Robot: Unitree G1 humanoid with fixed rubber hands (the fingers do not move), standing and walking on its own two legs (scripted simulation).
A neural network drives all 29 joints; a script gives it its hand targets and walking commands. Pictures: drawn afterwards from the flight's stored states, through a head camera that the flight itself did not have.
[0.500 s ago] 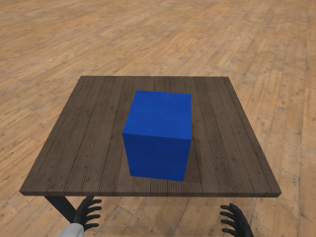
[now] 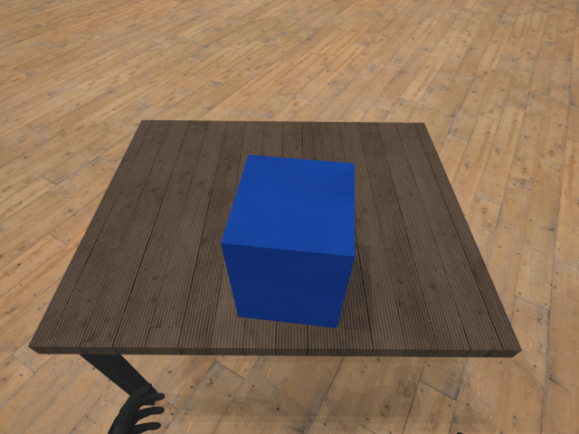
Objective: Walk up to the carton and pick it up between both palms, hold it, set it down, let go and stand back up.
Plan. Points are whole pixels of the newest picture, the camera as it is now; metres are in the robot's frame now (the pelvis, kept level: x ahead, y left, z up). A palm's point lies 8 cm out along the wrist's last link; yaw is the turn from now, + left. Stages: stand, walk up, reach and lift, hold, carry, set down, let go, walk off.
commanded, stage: stand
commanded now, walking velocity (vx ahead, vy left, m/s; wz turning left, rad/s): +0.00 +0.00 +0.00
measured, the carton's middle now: (293, 243) +0.46 -0.01 -0.07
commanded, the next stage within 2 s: none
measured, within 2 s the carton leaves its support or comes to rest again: neither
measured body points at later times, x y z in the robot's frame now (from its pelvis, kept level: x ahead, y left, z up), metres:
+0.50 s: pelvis -0.01 +0.00 +0.00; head -0.01 +0.01 +0.45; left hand +0.13 +0.26 -0.13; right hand +0.07 -0.26 -0.13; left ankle -0.01 +0.14 -0.74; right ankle -0.01 -0.13 -0.74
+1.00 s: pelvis -0.02 +0.00 +0.00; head -0.03 +0.00 +0.45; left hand +0.11 +0.26 -0.13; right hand +0.05 -0.26 -0.14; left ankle -0.01 +0.14 -0.74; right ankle -0.01 -0.13 -0.74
